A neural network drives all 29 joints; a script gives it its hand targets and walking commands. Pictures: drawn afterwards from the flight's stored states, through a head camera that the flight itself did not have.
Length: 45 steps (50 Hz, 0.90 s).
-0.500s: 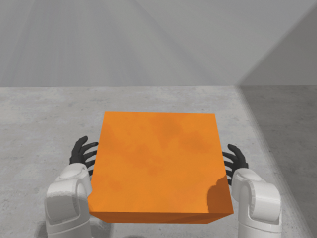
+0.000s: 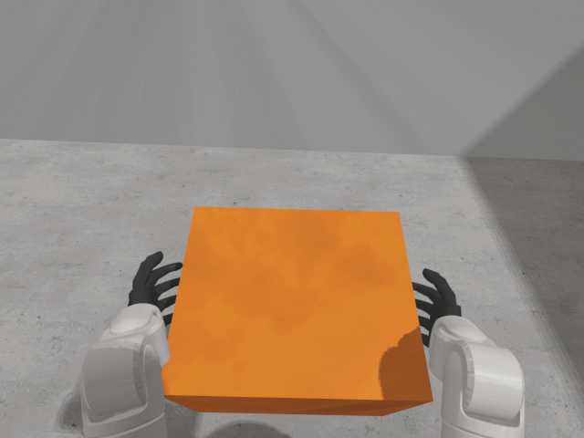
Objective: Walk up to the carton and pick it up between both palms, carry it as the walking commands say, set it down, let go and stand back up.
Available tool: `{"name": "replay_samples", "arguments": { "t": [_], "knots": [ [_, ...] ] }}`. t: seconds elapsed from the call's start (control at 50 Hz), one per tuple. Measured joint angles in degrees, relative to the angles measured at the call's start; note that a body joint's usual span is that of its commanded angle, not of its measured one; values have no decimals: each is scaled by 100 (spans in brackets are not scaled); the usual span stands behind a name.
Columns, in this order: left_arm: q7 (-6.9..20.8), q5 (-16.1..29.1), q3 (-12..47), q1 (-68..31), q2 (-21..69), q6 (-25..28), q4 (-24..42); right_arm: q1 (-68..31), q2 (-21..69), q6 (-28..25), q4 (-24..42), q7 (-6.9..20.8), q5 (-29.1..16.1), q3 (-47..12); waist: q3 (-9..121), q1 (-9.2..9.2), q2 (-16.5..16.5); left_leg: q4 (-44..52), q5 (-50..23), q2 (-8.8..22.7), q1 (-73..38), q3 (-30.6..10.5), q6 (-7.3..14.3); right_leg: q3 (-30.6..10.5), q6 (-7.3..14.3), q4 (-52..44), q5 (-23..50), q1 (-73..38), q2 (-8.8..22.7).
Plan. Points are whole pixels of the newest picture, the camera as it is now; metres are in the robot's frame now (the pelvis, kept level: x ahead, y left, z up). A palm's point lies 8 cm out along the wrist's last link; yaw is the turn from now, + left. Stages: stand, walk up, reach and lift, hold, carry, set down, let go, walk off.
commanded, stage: carry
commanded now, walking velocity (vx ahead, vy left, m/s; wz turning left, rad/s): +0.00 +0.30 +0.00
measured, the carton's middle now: (293, 316) +0.29 +0.00 +0.03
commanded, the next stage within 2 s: none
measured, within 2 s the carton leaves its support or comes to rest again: neither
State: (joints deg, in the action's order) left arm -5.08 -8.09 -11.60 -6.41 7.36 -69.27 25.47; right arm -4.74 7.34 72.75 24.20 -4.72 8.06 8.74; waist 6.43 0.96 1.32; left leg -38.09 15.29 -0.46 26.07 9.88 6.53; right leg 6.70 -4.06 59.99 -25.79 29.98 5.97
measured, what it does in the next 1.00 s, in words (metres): steps to the left: right foot, then left foot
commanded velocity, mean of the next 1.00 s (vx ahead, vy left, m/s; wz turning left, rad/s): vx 0.00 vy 0.10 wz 0.00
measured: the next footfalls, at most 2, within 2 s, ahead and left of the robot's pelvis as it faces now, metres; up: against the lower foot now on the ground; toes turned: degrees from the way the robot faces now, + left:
right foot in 0.10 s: +0.05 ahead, -0.09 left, +0.00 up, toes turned -10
left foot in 0.38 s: +0.01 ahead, +0.22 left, +0.00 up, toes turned +8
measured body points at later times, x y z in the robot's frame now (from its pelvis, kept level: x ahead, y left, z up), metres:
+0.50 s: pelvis -0.07 +0.14 +0.01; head -0.09 +0.14 +0.46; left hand +0.19 +0.32 +0.11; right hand +0.17 -0.04 +0.10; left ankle -0.03 +0.22 -0.72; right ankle -0.06 -0.03 -0.67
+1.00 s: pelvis -0.17 +0.18 +0.01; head -0.20 +0.17 +0.46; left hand +0.10 +0.35 +0.12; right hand +0.07 -0.01 +0.10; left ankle -0.03 +0.22 -0.72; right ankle -0.13 +0.05 -0.71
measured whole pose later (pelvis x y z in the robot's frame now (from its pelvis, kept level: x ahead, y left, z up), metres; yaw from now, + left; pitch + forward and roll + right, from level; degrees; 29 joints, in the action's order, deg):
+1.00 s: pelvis -0.17 +0.18 +0.01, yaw -2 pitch +3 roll -2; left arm -5.6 -7.4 -10.5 -5.1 7.3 -68.8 27.7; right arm -3.5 7.3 72.7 27.2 -4.9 8.0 8.1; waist 8.1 1.0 4.4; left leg -26.0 3.0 1.0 28.2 10.6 1.4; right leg 10.3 -3.5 34.5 -22.1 23.0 2.9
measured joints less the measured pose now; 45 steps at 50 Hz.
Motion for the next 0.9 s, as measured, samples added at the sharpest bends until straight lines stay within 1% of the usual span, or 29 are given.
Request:
{"name": "replay_samples", "arguments": {
  "t": [0.04, 0.08, 0.1, 0.12, 0.14, 0.16, 0.18, 0.2, 0.24, 0.3, 0.34, 0.38, 0.4, 0.42, 0.44, 0.46, 0.48, 0.52, 0.56, 0.62, 0.66, 0.74, 0.84, 0.9],
  "knots": [
    [-1, 3, 0, 0, 2, 18, 6, 0, 0, -24, 0, 1, 0, -3, 10, -1, 8, 0, -38, -72, 129, 166, 93, 13, 0, -377, -24, -3, -62],
    [-7, 8, 4, 0, 1, 31, 15, 1, 0, -43, 2, 3, 0, -3, 12, -4, 46, 1, -85, -138, 251, 316, 168, 25, 7, -1006, -28, -87, -118],
    [-7, 9, 8, 0, 2, 46, 13, 1, 0, -51, 9, 3, 0, -3, 12, -4, 81, 1, -111, -173, 302, 368, 190, 51, 61, -1480, 108, -198, -132],
    [-6, 11, 15, 2, 6, 77, -20, 4, -5, -58, 7, 0, 1, 3, -16, 0, 189, 1, -140, -168, 329, 370, 184, 73, 215, -1719, 558, -236, -153],
    [-5, 14, 16, 3, 9, 93, -47, 17, -8, -60, 6, -5, 0, 4, -56, 0, 273, -46, -61, -152, 344, 371, 49, 82, 334, -1783, 757, -251, -155],
    [-2, 15, 24, 3, 8, 84, -66, 52, -8, -62, 5, -6, 0, 4, -64, -2, 249, -257, 240, -157, 400, 356, -152, 62, 400, -1815, 831, -253, -95],
    [0, 15, 30, 3, 6, 78, -76, 70, -7, -64, 6, -8, 0, 3, -64, -4, 181, -577, 488, -149, 493, 288, -258, 34, 422, -1863, 873, -252, -16],
    [9, 16, 31, 2, 6, 92, -78, 70, -7, -65, 23, -12, 1, 3, -63, -4, 122, -891, 562, -117, 587, 197, -330, 8, 423, -1944, 926, -252, 57],
    [42, 34, 33, 1, 8, 162, -63, 69, -8, -70, 123, -26, 1, 3, -53, -1, 69, -1132, 564, -11, 664, -6, -441, -32, 386, -2183, 1101, -249, 175],
    [48, 60, 66, 2, 10, 266, 61, 70, -10, -144, 276, -25, -1, -5, -81, 2, 17, -1047, 655, 141, 578, -233, -542, -80, 216, -2501, 1411, -249, 357],
    [28, 59, 71, 3, 11, 248, 120, 71, -12, -170, 283, -18, -3, -18, -83, 5, -74, -577, 679, 195, 278, -250, -544, -147, 79, -2591, 1535, -250, 502],
    [8, 60, 88, 2, 8, 226, 165, 72, -12, -174, 300, -11, -7, -18, -83, 9, -106, 125, 562, 245, -187, -250, -556, -185, -42, -2523, 1561, -251, 594],
    [1, 60, 92, 3, 4, 228, 167, 72, -10, -180, 297, -11, -7, -21, -105, 6, -111, 226, 135, 227, -235, -239, -569, -198, -51, -2413, 1466, -252, 631],
    [-3, 60, 89, 26, 1, 210, 165, 84, -10, -153, 294, -13, -8, -34, -131, 7, -126, 166, -56, 192, -240, -238, -524, -220, -52, -2175, 1067, -238, 640],
    [-1, 60, 81, 82, -3, 186, 167, 93, -10, -92, 294, -24, -7, -58, -131, 10, -113, 142, -80, 187, -257, -243, -456, -211, -53, -1745, 542, -174, 574],
    [0, 61, 81, 127, -5, 156, 174, 93, -11, -27, 294, -31, -7, -69, -129, 13, -88, 144, -57, 203, -277, -246, -390, -207, -53, -1223, 211, -89, 468],
    [0, 61, 81, 135, -6, 122, 176, 99, -11, 13, 295, -34, -7, -70, -127, 12, -75, 152, -32, 214, -290, -245, -335, -204, -53, -718, 89, -18, 360],
    [-9, 60, 88, 134, -7, 77, 195, 115, -10, 26, 296, -33, -7, -70, -121, 9, -77, 174, -28, 208, -292, -234, -261, -146, -53, 69, 75, 14, 191],
    [-23, 60, 92, 132, -8, 48, 233, 113, -9, 21, 297, -25, -7, -70, -79, 7, -80, 202, -75, 182, -225, -184, -186, -81, -53, 413, 69, 19, 70],
    [-33, 61, 95, 131, -6, 42, 254, 113, -7, 6, 297, -18, -7, -70, -27, 5, -76, 208, -148, 149, -57, -69, -74, -65, -52, 268, 64, 15, -90],
    [-35, 61, 95, 131, -5, 41, 253, 112, -7, 6, 297, -18, -7, -70, -24, 4, -36, 208, -194, 146, 34, -7, -5, -67, -52, -96, 63, -40, -180],
    [-40, 61, 97, 131, -3, 48, 246, 113, -7, 4, 297, -18, -7, -70, -21, 4, 39, 220, -316, 140, 207, 69, 84, -69, -52, -842, 62, -143, -234],
    [-42, 66, 99, 132, -2, 75, 237, 113, -7, -20, 298, -21, -7, -70, -11, 5, 79, 420, -598, 140, 260, 73, 91, -66, -52, -1564, 63, -316, -245],
    [-43, 68, 100, 132, -3, 76, 237, 113, -7, -24, 298, -21, -7, -70, 49, 5, 90, 647, -812, 141, 260, 73, -5, 25, -52, -1886, 64, -426, -247]
  ]
}}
